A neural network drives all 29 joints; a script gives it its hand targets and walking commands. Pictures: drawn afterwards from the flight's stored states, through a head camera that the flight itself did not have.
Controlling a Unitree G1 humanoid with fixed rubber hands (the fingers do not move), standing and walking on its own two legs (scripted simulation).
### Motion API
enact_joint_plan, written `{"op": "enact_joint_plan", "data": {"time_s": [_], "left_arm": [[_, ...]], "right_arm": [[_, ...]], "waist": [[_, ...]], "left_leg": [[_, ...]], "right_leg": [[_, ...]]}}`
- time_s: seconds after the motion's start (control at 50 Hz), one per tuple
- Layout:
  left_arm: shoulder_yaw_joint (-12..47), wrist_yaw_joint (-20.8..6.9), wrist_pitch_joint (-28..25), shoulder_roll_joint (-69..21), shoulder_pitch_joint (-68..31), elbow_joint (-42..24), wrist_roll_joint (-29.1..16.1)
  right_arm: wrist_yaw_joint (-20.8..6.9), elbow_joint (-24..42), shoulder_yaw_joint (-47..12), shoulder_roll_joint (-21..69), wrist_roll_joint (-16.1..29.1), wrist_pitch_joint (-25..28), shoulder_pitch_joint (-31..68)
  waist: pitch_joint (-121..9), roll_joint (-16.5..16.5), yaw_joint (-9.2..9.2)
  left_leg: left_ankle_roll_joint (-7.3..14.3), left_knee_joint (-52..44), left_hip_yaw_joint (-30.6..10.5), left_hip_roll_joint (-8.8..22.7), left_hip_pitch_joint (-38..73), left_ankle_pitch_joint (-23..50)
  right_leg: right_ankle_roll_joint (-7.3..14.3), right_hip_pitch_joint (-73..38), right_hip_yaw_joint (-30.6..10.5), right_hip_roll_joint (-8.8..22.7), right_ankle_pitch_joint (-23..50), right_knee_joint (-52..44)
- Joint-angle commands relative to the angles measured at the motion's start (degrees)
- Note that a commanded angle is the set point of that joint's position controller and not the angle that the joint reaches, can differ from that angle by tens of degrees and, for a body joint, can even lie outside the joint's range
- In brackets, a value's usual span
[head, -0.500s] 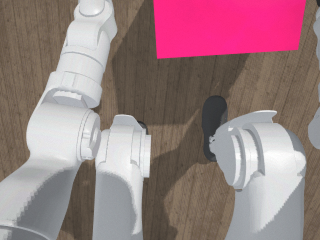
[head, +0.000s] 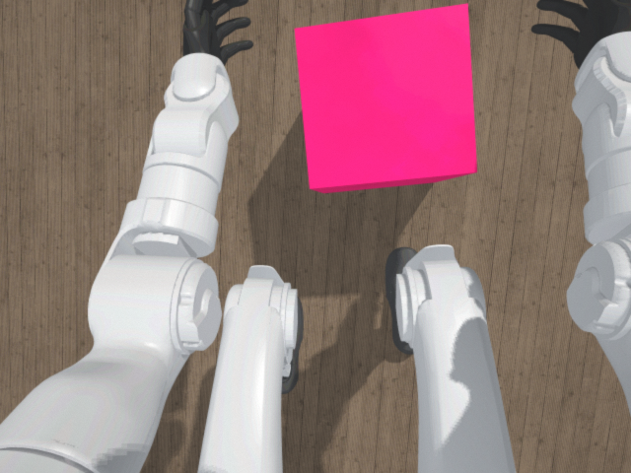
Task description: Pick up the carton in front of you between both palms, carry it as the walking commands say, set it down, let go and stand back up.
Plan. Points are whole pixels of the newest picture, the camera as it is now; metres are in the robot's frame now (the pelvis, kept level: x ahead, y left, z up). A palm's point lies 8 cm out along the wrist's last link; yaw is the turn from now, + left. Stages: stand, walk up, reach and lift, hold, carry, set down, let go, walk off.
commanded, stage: set down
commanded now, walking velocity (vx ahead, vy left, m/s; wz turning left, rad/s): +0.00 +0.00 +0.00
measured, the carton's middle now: (378, 121) +0.50 -0.11 -0.34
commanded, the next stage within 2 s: let go in 0.56 s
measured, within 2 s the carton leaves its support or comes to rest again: neither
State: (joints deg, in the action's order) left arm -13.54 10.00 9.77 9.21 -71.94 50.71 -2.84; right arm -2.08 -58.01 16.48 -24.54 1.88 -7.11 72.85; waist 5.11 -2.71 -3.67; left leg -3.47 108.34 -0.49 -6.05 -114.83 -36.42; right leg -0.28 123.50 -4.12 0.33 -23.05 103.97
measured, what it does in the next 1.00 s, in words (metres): rises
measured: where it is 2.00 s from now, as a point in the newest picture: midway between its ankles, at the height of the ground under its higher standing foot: (344, 339)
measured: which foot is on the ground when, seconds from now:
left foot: down 0.00-1.00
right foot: down 0.00-1.00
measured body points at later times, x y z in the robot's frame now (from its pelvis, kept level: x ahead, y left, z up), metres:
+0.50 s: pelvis +0.03 -0.01 +0.13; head +0.33 -0.07 +0.46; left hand +0.56 +0.08 +0.03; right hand +0.51 -0.32 +0.02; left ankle +0.08 +0.13 -0.43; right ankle +0.14 -0.13 -0.43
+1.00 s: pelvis +0.08 -0.02 +0.25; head +0.30 -0.06 +0.64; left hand +0.46 +0.13 +0.14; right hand +0.40 -0.31 +0.13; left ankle +0.08 +0.13 -0.43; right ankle +0.14 -0.13 -0.43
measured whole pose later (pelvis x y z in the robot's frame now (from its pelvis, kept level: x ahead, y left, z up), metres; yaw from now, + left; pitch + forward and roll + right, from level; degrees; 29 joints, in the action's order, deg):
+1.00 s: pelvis +0.08 -0.02 +0.25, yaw -5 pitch +32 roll +2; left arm -10.0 1.8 5.4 6.2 -23.7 32.1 4.2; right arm -5.6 -34.8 12.7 -15.2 -3.3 -4.8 25.0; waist -2.7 -1.5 -1.7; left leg -2.7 48.6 -3.7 -1.6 -58.8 -21.8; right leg 1.1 66.1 -1.7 -0.9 -12.7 47.0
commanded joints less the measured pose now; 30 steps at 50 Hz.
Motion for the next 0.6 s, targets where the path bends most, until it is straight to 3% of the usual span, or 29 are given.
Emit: {"op": "enact_joint_plan", "data": {"time_s": [0.0,0.08,0.2,0.4,0.58], "left_arm": [[0.42,-0.07,-1.09,3.97,-10.76,-7.73,0.0],[1.13,0.14,-0.35,3.92,-9.17,-12.51,0.07],[0.82,0.11,1.55,3.93,-6.13,-17.54,0.61],[-1.52,-1.97,1.04,2.51,0.05,-16.27,2.26],[-2.75,-3.78,-0.51,1.04,4.37,-14.57,4.95]], "right_arm": [[-0.1,7.38,1.98,-7.58,-0.94,0.89,11.14],[-0.46,11.58,2.73,-8.36,-0.75,0.08,9.36],[-1.72,15.95,2.31,-8.0,0.26,-1.91,7.0],[-3.16,14.81,3.07,-5.44,-2.16,-1.81,3.17],[-3.86,12.79,4.92,-2.99,-5.94,-0.41,-0.96]], "waist": [[-61.69,5.52,-2.71],[-67.96,4.46,-3.09],[-71.1,4.43,-1.97],[-66.01,6.37,-0.63],[-61.39,5.3,-0.41]], "left_leg": [[-0.34,-14.82,7.07,-2.46,10.72,7.49],[-0.82,-18.25,7.17,-2.8,15.11,10.63],[-0.86,-24.36,7.16,-2.76,20.26,13.13],[-1.01,-36.22,6.06,-1.78,24.17,15.22],[-1.09,-46.43,4.71,-0.69,31.69,17.58]], "right_leg": [[-0.84,-53.93,6.69,-1.91,15.35,-8.93],[-0.71,-59.8,7.08,-2.54,19.83,-12.11],[-0.89,-66.77,7.08,-3.2,22.89,-17.87],[-1.13,-74.67,5.54,-3.28,25.23,-29.15],[-0.66,-79.49,4.66,-2.9,25.3,-39.53]]}}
